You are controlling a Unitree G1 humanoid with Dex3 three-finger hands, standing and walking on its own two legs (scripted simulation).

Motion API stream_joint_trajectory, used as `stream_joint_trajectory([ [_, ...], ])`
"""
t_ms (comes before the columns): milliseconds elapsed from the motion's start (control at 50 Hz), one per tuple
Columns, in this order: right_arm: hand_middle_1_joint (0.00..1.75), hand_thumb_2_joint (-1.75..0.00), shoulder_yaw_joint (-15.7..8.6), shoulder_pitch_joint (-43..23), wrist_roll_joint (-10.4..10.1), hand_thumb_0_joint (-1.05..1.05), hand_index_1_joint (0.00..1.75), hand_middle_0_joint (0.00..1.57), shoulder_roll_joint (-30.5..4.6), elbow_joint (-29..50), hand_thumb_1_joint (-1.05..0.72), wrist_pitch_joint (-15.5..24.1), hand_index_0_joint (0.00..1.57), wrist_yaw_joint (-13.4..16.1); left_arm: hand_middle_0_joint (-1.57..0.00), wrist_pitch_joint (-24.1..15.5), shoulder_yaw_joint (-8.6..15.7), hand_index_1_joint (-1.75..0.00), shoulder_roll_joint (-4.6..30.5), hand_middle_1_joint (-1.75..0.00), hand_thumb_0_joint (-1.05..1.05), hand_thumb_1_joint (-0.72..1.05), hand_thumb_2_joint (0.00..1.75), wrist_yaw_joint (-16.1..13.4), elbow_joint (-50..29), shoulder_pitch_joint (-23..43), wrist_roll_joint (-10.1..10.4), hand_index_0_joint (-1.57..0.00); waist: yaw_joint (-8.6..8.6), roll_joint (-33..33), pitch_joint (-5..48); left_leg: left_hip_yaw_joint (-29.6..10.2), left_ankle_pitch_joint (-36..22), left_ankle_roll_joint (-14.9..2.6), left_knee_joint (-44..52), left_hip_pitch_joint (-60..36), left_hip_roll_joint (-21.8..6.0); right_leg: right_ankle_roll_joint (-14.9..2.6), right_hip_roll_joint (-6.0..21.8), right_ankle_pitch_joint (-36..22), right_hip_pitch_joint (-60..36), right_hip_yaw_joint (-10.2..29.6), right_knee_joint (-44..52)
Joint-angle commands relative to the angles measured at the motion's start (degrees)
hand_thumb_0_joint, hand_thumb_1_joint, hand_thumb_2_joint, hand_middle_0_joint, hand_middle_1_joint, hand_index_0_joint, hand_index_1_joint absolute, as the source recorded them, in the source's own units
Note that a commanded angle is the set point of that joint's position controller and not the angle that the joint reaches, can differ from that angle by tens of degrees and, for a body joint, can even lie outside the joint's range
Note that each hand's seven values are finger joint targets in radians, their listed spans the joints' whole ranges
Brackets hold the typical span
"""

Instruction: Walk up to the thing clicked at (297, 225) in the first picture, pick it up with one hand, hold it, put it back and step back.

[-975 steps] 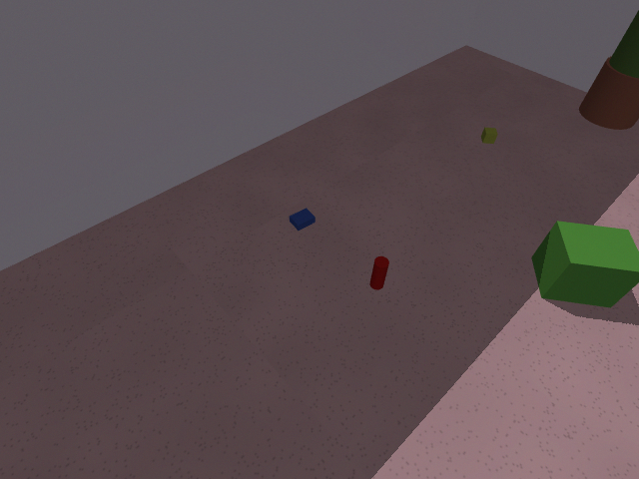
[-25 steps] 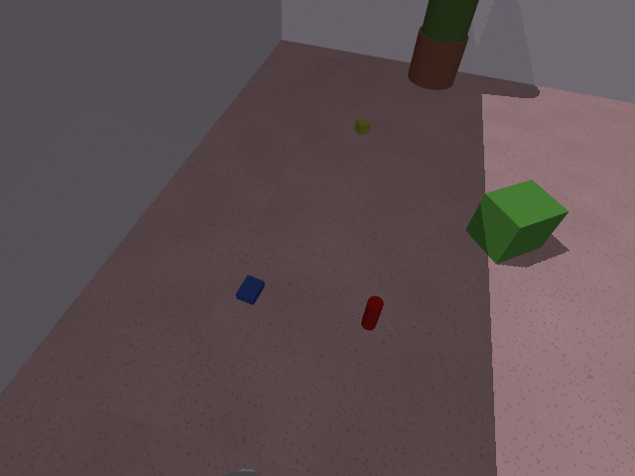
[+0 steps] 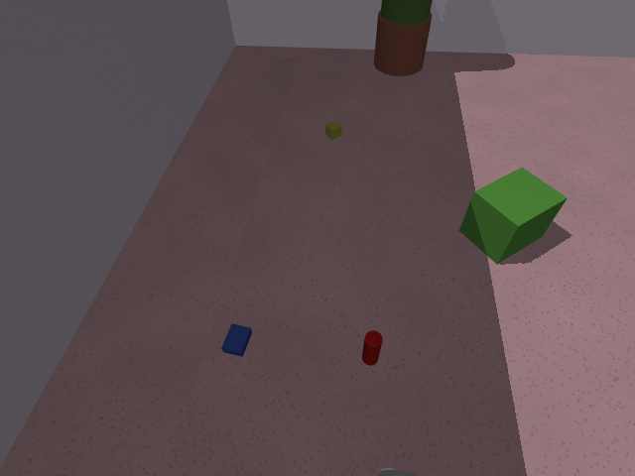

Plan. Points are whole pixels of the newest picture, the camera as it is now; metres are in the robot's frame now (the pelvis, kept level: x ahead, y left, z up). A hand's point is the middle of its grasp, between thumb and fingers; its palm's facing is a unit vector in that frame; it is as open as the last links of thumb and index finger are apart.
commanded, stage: walk up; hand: left
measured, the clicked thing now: (237, 339) +0.65 +0.27 -0.74
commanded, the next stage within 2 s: none
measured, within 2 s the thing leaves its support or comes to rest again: neither
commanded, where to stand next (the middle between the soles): +0.25 +0.03 m, yaw +1 degrees
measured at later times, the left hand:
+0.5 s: hand (97, 471) +0.18 +0.32 -0.16, palm faces -0.04 -0.94 -0.33, open 7.4 cm
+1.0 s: hand (123, 413) +0.25 +0.29 -0.14, palm faces -0.05 -0.93 -0.37, open 7.4 cm
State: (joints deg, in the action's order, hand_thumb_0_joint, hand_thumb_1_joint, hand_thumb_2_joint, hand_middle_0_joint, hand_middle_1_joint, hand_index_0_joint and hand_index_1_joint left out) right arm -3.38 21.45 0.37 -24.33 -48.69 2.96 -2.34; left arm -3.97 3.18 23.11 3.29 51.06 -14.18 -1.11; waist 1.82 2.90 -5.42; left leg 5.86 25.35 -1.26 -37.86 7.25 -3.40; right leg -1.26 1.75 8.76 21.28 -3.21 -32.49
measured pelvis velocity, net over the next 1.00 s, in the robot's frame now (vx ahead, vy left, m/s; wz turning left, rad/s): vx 0.18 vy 0.04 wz -0.02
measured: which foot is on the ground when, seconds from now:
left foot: down 0.00-0.00, up 0.02-0.36, down 0.38-1.00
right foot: down 0.00-0.42, up 0.44-0.82, down 0.84-1.00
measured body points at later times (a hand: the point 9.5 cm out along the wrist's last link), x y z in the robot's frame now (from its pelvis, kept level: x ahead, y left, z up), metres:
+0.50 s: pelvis +0.14 +0.05 +0.00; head +0.15 +0.09 +0.45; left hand +0.18 +0.37 -0.14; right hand +0.21 -0.27 -0.08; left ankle +0.22 +0.15 -0.72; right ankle +0.10 -0.10 -0.68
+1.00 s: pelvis +0.18 +0.04 +0.01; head +0.20 +0.02 +0.45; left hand +0.26 +0.34 -0.11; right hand +0.27 -0.26 -0.13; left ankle +0.22 +0.15 -0.72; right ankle +0.22 -0.09 -0.72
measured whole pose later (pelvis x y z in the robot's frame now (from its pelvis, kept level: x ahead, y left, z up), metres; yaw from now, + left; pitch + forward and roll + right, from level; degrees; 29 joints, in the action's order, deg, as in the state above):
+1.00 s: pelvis +0.18 +0.04 +0.01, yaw -1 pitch -3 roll +0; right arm 0.1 9.3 -0.4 -20.7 -55.4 1.5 -0.6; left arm -0.3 0.0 20.4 0.9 57.3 -10.5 -0.4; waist -0.5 1.7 -5.1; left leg 4.9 13.8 -0.7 -32.8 15.4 -1.5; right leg 0.8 2.2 14.7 16.1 -0.6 -34.0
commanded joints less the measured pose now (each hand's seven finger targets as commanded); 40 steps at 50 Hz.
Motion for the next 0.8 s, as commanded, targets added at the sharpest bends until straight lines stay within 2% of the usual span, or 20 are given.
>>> stream_joint_trajectory([
  [0, 0.3, -0.9, -2.5, 1.6, -0.1, 0.0, 0.3, 0.2, -12.1, 5.2, -0.9, 0.6, 0.2, 1.4, -0.2, -2.0, 5.6, -0.3, 19.7, -0.3, 0.0, 0.9, 0.9, -2.3, -2.9, -9.9, 1.3, -0.2, -5.93, -13.8, 9.5, -6.4, 6.0, -1.65, -26.9, 28.1, 2.1, -14.56, 23.6, 7.3, -27.6, 38.5, 14.7],
  [20, 0.3, -0.9, -2.8, -0.4, 0.0, 0.0, 0.3, 0.2, -12.8, 4.6, -0.9, 0.7, 0.2, 1.6, -0.2, -1.8, 5.2, -0.3, 18.0, -0.3, 0.0, 0.9, 0.9, -2.4, -3.6, -8.9, 1.8, -0.2, -5.74, -11.3, 6.7, -8.4, 4.8, -1.42, -27.7, 28.7, 0.9, -14.84, 21.8, 3.6, -23.7, 33.8, 15.3],
  [60, 0.3, -0.9, -2.5, 0.4, -0.9, 0.0, 0.3, 0.2, -11.1, 3.1, -0.9, 0.3, 0.2, 1.0, -0.2, -1.8, 4.0, -0.3, 15.0, -0.3, 0.0, 0.9, 0.9, -2.8, -4.3, -6.3, 2.1, -0.2, -3.53, -9.9, 3.9, -11.0, -1.0, -0.91, -24.8, 25.7, -0.3, -9.78, 15.0, -5.3, -18.4, 20.2, 14.7],
  [100, 0.3, -0.9, -2.4, 1.8, -0.6, 0.0, 0.3, 0.2, -10.0, 2.2, -0.9, -0.2, 0.2, 0.4, -0.2, -2.0, 3.7, -0.3, 14.6, -0.3, 0.0, 0.9, 0.9, -2.8, -4.7, -4.0, 1.7, -0.2, -1.9, -11.7, 2.6, -8.4, -5.0, -0.38, -21.8, 21.9, -0.3, -9.41, 11.9, -5.6, -11.9, 13.5, 15.7],
  [140, 0.3, -0.9, -2.6, 1.7, -0.2, 0.0, 0.3, 0.2, -9.8, 2.1, -0.9, -0.5, 0.2, -0.2, -0.2, -2.1, 3.7, -0.3, 14.5, -0.3, 0.0, 0.9, 0.9, -2.5, -6.1, -3.5, 1.3, -0.2, -1.89, -12.0, 2.1, -7.3, -7.8, 0.53, -18.4, 22.1, -0.4, -10.78, 11.3, -2.4, -10.9, 11.2, 17.1],
  [180, 0.3, -0.9, -2.9, -0.6, 0.2, 0.0, 0.3, 0.2, -9.5, 2.4, -0.9, -0.4, 0.2, -0.7, -0.2, -2.1, 4.0, -0.3, 14.9, -0.3, 0.0, 0.9, 0.9, -2.2, -7.0, -2.7, 0.7, -0.2, -2.17, -12.5, 0.7, -6.0, -9.1, 1.65, -12.2, 22.3, -1.7, -11.86, 11.8, 5.8, -8.7, 9.9, 19.0],
  [220, 0.3, -0.9, -3.0, -2.8, 0.7, 0.0, 0.3, 0.2, -9.3, 2.7, -0.9, 0.1, 0.2, -1.2, -0.2, -2.0, 4.2, -0.3, 15.0, -0.3, 0.0, 0.9, 0.9, -1.9, -7.3, -3.0, 0.5, -0.2, -3.09, -12.4, 0.2, -5.1, -10.9, 2.04, -6.2, 20.4, -2.4, -11.67, 11.5, 11.3, -7.3, 8.7, 18.9],
  [280, 0.3, -0.9, -3.3, -5.7, 0.8, 0.0, 0.3, 0.2, -8.8, 3.1, -0.9, 1.1, 0.2, -1.3, -0.2, -1.6, 4.0, -0.3, 15.4, -0.3, 0.0, 0.9, 0.9, -1.5, -7.7, -3.4, 0.3, -0.2, -3.96, -12.0, 0.1, -3.9, -13.8, 1.77, 1.0, 15.0, -1.5, -10.95, 11.8, 11.7, -4.6, 8.4, 16.4],
  [320, 0.3, -0.9, -3.3, -2.6, 1.0, 0.0, 0.3, 0.2, -8.1, 1.5, -0.9, 1.7, 0.2, -0.6, -0.2, -1.0, 3.6, -0.3, 15.3, -0.3, 0.0, 0.9, 0.9, -1.7, -7.8, -1.0, 0.6, -0.2, -1.47, -10.0, 2.3, -2.4, -18.2, 1.08, 5.8, 7.4, -0.2, -9.83, 11.9, 6.4, -2.4, 6.9, 10.0],
  [360, 0.3, -0.9, -4.2, 2.7, 1.1, 0.0, 0.3, 0.2, -10.4, -1.0, -0.9, 2.2, 0.2, 0.6, -0.2, -0.2, 1.9, -0.3, 11.6, -0.3, 0.0, 0.9, 0.9, -1.9, -8.0, -1.8, 0.5, -0.2, 1.53, -2.2, 5.9, -3.3, -15.0, -0.49, 7.5, -4.1, 1.5, -6.69, 8.9, 4.2, 3.2, 4.6, -2.2],
  [380, 0.3, -0.9, -5.0, 5.2, 1.6, 0.0, 0.3, 0.2, -14.0, -1.1, -0.9, 2.5, 0.2, 1.2, -0.2, 0.2, 0.7, -0.3, 8.0, -0.3, 0.0, 0.9, 0.9, -2.0, -7.8, -4.6, 0.9, -0.2, 2.26, 10.0, 6.9, -13.8, -5.7, -2.49, 15.0, -6.1, -6.1, -4.21, 3.8, 8.9, 6.9, 0.1, -15.0],
  [400, 0.3, -0.9, -5.5, 4.2, 1.7, 0.0, 0.3, 0.2, -17.8, 0.9, -0.9, 2.8, 0.2, 1.3, -0.2, 0.6, 0.2, -0.3, 6.0, -0.3, 0.0, 0.9, 0.9, -2.0, -7.6, -7.8, 1.3, -0.2, 0.47, 15.8, 5.7, -35.6, 1.4, -6.68, 22.4, -7.0, -17.0, -1.28, -3.9, 21.3, 15.4, 1.1, -25.2],
  [420, 0.3, -0.9, -6.1, 1.8, 0.3, 0.0, 0.3, 0.2, -19.5, 1.9, -0.9, 2.4, 0.2, 1.2, -0.2, 1.6, 2.1, -0.3, 12.7, -0.3, 0.0, 0.9, 0.9, -3.0, -5.3, -8.9, 0.9, -0.2, 0.65, 9.6, 5.4, -40.3, 9.2, -11.8, 24.9, -2.0, -21.1, -1.99, -1.0, 24.1, 13.2, 5.1, -29.9],
  [440, 0.3, -0.9, -5.9, 0.4, 0.0, 0.0, 0.3, 0.2, -18.0, 2.0, -0.9, 2.0, 0.2, 1.2, -0.2, 1.7, 2.4, -0.3, 14.5, -0.3, 0.0, 0.9, 0.9, -3.1, -4.7, -7.6, 0.7, -0.2, 0.07, 7.1, 2.4, -39.2, 8.7, -12.79, 25.0, 1.6, -20.4, -2.08, 0.3, 22.6, 12.8, 6.6, -32.1],
  [480, 0.3, -0.9, -4.1, -2.5, 0.2, 0.0, 0.3, 0.2, -14.0, 2.9, -0.9, 2.2, 0.2, 1.7, -0.2, 1.7, 2.4, -0.3, 13.5, -0.3, 0.0, 0.9, 0.9, -2.9, -3.4, -7.0, 0.9, -0.2, -1.0, 4.6, 2.1, -26.2, -4.9, -8.84, 23.3, 2.3, -14.1, -1.76, 1.2, 16.8, 11.3, 10.0, -29.5],
  [500, 0.3, -0.9, -3.8, -2.6, 0.1, 0.0, 0.3, 0.2, -13.5, 3.0, -0.9, 2.5, 0.2, 1.8, -0.2, 1.8, 2.2, -0.3, 12.8, -0.3, 0.0, 0.9, 0.9, -2.8, -2.6, -8.4, 1.1, -0.2, -1.66, 5.7, 2.4, -20.9, -12.0, -7.78, 22.2, 2.8, -12.8, -1.47, 2.1, 15.1, 10.0, 8.9, -27.9],
  [540, 0.3, -0.9, -3.6, -3.2, -0.1, 0.0, 0.3, 0.2, -13.1, 2.6, -0.9, 2.6, 0.2, 2.1, -0.2, 2.4, 2.0, -0.3, 11.7, -0.3, 0.0, 0.9, 0.9, -2.6, -1.4, -9.7, 1.1, -0.2, -2.22, 6.8, 3.6, -15.8, -18.6, -7.11, 21.5, 3.9, -11.0, -0.36, 1.5, 11.3, 7.1, 7.6, -26.5],
  [600, 0.3, -0.9, -3.1, -5.3, 0.1, 0.0, 0.3, 0.2, -11.9, 3.5, -0.9, 2.1, 0.2, 2.6, -0.2, 3.0, 1.5, -0.3, 10.5, -0.3, 0.0, 0.9, 0.9, -2.8, -0.6, -8.3, 0.8, -0.2, -1.97, 6.4, 4.2, -12.1, -19.9, -9.64, 20.3, 4.3, -11.2, 1.09, 1.8, 10.9, 5.3, 5.8, -20.0],
  [740, 0.3, -0.9, -2.2, -7.6, 0.0, 0.0, 0.3, 0.2, -12.4, 2.6, -0.9, 0.3, 0.2, 2.7, -0.2, 3.0, 1.2, -0.3, 9.0, -0.3, 0.0, 0.9, 0.9, -3.4, 1.5, -4.4, 0.9, -0.2, -1.61, 5.8, 6.4, -10.8, -30.6, -9.77, 12.3, 8.2, -12.1, 0.67, 0.6, 9.6, -4.5, 2.0, -8.3],
  [780, 0.3, -0.9, -1.6, -10.1, -0.4, 0.0, 0.3, 0.2, -11.9, 2.4, -0.9, -0.3, 0.2, 2.7, -0.2, 2.7, 1.3, -0.3, 8.5, -0.3, 0.0, 0.9, 0.9, -3.7, 2.8, -5.3, 0.7, -0.2, -3.38, 3.3, 7.3, -10.7, -25.7, -8.3, 8.4, 11.3, -11.2, -0.25, -0.1, 4.6, -11.3, 1.7, 1.4],
])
